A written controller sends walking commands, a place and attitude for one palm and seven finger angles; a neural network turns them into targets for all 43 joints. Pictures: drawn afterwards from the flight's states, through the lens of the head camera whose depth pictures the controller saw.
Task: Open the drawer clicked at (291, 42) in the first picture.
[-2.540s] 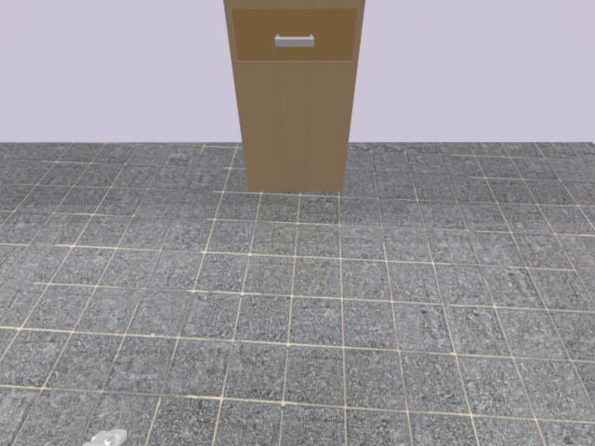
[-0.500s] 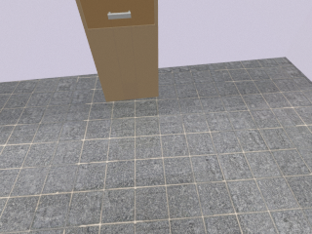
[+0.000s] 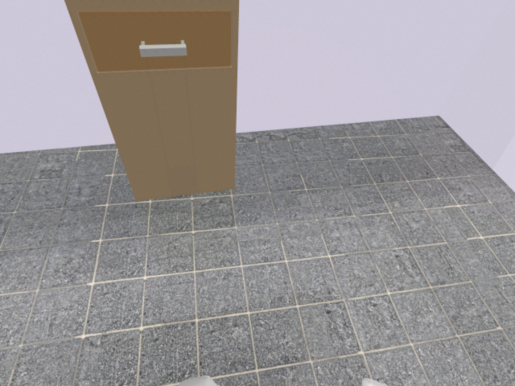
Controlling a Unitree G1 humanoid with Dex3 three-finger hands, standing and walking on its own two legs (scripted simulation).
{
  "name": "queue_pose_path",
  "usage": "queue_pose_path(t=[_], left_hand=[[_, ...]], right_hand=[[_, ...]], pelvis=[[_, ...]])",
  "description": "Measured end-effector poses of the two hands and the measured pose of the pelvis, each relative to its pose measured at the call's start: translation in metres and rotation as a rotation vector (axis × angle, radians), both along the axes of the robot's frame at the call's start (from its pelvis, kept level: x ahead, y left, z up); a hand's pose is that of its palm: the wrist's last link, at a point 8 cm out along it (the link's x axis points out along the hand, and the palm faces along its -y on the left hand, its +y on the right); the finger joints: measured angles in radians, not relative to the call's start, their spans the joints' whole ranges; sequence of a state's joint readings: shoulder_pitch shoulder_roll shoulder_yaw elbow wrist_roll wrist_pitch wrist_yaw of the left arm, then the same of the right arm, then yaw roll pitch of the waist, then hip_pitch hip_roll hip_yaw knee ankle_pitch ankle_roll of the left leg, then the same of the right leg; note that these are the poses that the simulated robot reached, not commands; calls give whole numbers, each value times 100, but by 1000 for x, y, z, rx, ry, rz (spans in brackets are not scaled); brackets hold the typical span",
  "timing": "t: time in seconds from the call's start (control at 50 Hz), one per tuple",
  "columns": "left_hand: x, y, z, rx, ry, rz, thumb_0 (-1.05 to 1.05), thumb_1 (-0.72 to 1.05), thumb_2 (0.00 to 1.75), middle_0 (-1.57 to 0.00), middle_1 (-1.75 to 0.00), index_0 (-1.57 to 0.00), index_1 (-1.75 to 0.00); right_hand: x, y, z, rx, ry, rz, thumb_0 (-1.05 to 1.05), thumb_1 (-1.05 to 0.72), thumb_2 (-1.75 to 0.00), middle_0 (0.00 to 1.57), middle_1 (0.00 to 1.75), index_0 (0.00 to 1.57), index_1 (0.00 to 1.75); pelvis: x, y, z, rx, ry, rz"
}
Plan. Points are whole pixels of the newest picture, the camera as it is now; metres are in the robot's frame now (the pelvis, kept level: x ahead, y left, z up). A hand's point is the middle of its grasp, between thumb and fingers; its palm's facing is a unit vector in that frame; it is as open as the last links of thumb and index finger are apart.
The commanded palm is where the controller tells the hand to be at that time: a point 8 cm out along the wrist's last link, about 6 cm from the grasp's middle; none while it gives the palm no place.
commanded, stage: walk to a spot facing it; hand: left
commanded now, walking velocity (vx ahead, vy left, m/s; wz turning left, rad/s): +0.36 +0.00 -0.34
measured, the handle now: (163, 47) +1.01 +0.39 +0.01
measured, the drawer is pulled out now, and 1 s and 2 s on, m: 0.00 0.00 0.00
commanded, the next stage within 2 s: turn to face it in 0.42 s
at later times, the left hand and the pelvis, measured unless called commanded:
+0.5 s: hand (218, 269) +0.37 +0.11 -0.15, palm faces -0.26 -0.95 -0.17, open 7.4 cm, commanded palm none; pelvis +0.21 -0.03 +0.00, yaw -13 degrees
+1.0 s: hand (210, 255) +0.41 +0.14 -0.18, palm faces +0.03 -0.99 -0.16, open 7.3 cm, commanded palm none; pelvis +0.33 -0.04 +0.00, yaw -2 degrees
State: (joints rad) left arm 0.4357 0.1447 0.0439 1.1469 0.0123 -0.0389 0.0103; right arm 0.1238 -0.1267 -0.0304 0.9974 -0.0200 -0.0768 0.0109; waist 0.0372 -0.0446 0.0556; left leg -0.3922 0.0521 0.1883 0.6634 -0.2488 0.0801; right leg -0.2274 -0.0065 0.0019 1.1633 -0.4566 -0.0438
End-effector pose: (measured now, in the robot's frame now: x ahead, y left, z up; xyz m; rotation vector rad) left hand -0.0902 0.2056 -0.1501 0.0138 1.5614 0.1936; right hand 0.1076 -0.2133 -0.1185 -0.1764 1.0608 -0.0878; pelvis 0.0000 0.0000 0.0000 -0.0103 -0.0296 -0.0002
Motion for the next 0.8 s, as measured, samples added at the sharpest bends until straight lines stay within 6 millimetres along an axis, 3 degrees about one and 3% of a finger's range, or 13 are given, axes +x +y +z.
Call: queue_pose_path(t=[0.12,0.24,0.36,0.5,0.54,0.6,0.7,0.8], left_hand=[[131,36,16,37,-194,-91,1,91,90,-20,-30,-20,-30],[240,39,29,41,-313,-163,0,91,90,-20,-30,-19,-30],[338,16,33,24,-342,-284,0,91,90,-20,-30,-19,-30],[461,-43,26,11,-412,-444,1,91,90,-20,-30,-19,-30],[489,-58,21,16,-460,-461,1,91,90,-20,-30,-20,-30],[509,-72,22,26,-477,-456,0,91,89,-20,-30,-20,-30],[514,-77,33,49,-441,-422,0,92,89,-20,-30,-20,-30],[520,-65,37,70,-436,-353,-1,94,89,-20,-30,-20,-30]], right_hand=[[-23,-12,14,-59,104,-138,-2,-95,-90,20,30,20,30],[-52,-7,12,-44,269,-228,-1,-93,-90,20,30,20,30],[-68,10,6,26,400,-340,0,-91,-90,20,30,19,29],[-63,17,-9,120,552,-463,0,-91,-90,20,30,20,30],[-50,9,-18,143,578,-481,0,-90,-90,20,30,20,30],[-10,-15,-23,127,532,-486,1,-90,-90,20,30,20,30],[86,-58,-17,69,339,-434,1,-91,-90,20,30,19,29],[161,-78,-9,33,230,-346,0,-92,-90,20,30,19,29]], pelvis=[[46,14,18,7,0,-39],[94,16,24,18,7,-83],[144,5,22,20,9,-142],[210,-30,4,15,22,-225],[228,-45,-5,22,20,-245],[246,-57,-4,14,3,-254],[272,-66,11,3,2,-236],[296,-67,16,-9,4,-172]])
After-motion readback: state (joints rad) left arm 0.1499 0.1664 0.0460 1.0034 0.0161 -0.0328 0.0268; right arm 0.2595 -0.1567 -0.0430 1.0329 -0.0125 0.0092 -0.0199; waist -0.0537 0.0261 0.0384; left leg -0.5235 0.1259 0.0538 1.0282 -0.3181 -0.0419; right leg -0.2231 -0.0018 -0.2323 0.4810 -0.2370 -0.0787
